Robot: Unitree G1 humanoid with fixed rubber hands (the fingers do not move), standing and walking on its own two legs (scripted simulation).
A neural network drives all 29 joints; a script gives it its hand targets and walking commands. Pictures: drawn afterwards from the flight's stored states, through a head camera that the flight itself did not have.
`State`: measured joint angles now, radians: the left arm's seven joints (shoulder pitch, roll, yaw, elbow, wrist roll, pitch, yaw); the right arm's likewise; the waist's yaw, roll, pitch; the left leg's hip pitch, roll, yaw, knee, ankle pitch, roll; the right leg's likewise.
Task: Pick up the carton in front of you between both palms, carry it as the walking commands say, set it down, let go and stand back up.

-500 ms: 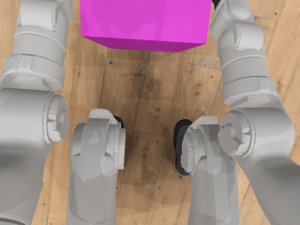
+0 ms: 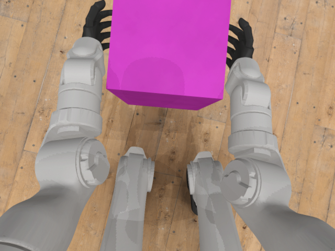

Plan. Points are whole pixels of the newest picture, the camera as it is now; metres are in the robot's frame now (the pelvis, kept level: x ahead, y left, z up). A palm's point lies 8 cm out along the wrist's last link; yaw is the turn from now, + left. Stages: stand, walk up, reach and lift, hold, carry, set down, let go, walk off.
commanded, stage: reach and lift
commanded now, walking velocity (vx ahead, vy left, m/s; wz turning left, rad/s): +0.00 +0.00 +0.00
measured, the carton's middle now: (167, 61) +0.53 +0.04 -0.14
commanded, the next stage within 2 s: none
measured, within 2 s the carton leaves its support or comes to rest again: neither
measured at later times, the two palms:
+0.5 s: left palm (62, 22) +0.48 +0.18 +0.09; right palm (299, 42) +0.48 -0.12 +0.09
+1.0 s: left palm out of the picture +0.42 +0.17 +0.24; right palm out of the picture +0.43 -0.13 +0.24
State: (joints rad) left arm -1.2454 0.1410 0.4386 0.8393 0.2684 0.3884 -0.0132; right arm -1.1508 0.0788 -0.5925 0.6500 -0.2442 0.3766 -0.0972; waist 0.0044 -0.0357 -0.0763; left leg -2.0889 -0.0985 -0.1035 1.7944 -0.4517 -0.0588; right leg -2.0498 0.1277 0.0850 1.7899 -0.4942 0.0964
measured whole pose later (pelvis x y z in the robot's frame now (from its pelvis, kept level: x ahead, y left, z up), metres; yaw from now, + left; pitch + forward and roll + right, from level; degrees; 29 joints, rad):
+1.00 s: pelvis +0.10 +0.00 +0.26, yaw +2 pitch +16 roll +0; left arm -0.41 -0.11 0.33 0.56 0.23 0.39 0.02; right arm -0.38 0.17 -0.35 0.51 -0.22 0.37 -0.04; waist 0.00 -0.01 -0.17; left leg -0.75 -0.06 -0.14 0.80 -0.32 -0.03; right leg -0.73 0.07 0.14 0.81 -0.35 0.03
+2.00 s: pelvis +0.11 +0.00 +0.30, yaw +2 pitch -4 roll +0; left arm -0.28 -0.16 0.25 0.33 0.29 0.67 0.02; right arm -0.29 0.16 -0.26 0.34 -0.29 0.64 0.02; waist 0.00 -0.01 -0.01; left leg -0.13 -0.04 -0.13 0.39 -0.19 -0.01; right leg -0.11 0.03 0.15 0.39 -0.22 0.02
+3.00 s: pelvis +0.11 +0.00 +0.30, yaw +2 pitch -7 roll +0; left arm -0.30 -0.16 0.25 0.27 0.30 0.77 0.01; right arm -0.30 0.16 -0.25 0.27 -0.30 0.74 0.02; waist 0.00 -0.01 0.01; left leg -0.06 -0.04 -0.12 0.36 -0.17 -0.01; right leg -0.04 0.03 0.14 0.36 -0.20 0.02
